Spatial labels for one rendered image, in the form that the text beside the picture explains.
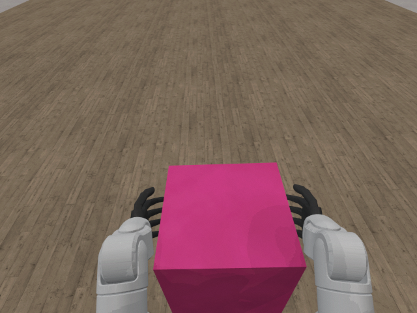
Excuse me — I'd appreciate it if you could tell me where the right robot hand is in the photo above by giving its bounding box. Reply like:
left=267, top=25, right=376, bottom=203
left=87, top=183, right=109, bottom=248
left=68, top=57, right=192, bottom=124
left=286, top=184, right=322, bottom=238

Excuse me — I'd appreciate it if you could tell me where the left robot hand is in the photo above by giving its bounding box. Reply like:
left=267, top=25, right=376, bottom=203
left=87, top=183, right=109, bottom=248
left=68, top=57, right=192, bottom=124
left=130, top=187, right=164, bottom=238

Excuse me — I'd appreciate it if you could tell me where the robot right forearm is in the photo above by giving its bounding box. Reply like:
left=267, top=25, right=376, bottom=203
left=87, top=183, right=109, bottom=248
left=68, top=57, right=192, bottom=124
left=302, top=214, right=375, bottom=313

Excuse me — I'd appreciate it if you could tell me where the robot left forearm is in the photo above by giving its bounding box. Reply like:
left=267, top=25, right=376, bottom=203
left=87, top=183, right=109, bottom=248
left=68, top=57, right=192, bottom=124
left=96, top=217, right=154, bottom=313

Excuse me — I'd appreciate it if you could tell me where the carton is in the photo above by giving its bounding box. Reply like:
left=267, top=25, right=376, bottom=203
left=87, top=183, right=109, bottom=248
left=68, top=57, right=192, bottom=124
left=153, top=162, right=307, bottom=313

